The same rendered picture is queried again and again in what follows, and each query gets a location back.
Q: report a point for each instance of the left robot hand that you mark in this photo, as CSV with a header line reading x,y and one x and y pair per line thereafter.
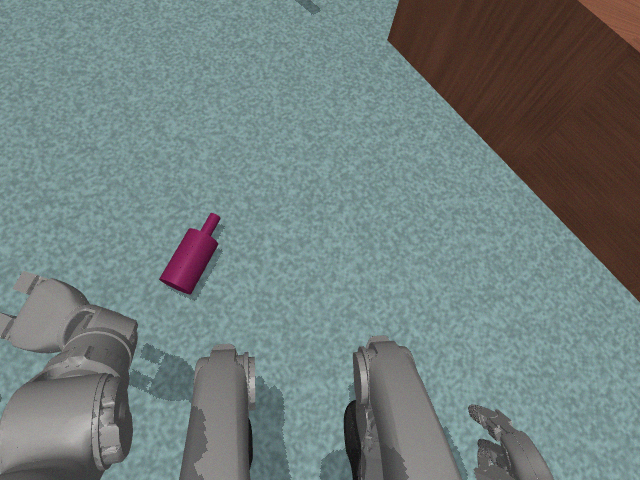
x,y
36,327

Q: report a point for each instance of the right robot foot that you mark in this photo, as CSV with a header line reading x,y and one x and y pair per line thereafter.
x,y
352,440

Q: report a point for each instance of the left robot arm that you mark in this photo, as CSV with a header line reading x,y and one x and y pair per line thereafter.
x,y
72,420

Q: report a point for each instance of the right robot hand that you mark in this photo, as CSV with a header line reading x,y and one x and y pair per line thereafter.
x,y
517,458

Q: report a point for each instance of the bottle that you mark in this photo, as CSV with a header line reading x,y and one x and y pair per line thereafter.
x,y
191,257

